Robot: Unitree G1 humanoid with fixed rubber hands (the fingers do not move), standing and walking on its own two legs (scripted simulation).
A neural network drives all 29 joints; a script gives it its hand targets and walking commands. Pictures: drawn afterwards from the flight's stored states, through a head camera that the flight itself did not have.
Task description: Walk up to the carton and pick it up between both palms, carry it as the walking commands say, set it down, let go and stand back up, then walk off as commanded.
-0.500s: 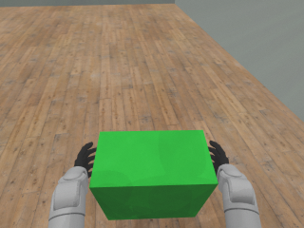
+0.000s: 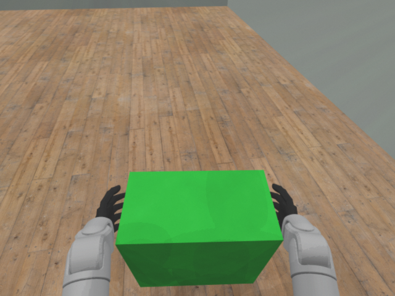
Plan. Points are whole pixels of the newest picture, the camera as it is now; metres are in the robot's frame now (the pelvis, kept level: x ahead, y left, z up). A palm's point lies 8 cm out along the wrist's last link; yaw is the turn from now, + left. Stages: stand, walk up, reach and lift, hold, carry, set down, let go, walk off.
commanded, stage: hold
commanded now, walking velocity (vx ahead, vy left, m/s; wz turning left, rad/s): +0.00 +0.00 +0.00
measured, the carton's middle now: (197, 233) +0.27 +0.00 -0.03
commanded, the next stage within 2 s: carry in 0.26 s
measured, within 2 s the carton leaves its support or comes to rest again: neither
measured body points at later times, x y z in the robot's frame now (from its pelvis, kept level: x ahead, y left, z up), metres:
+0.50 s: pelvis +0.04 +0.02 -0.01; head +0.00 +0.03 +0.44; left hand +0.31 +0.21 +0.04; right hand +0.32 -0.16 +0.05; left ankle +0.01 +0.13 -0.75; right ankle +0.00 -0.12 -0.74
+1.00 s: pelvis +0.26 +0.01 +0.00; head +0.26 +0.02 +0.45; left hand +0.50 +0.22 +0.06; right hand +0.54 -0.15 +0.06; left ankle +0.31 +0.14 -0.72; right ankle +0.20 -0.08 -0.75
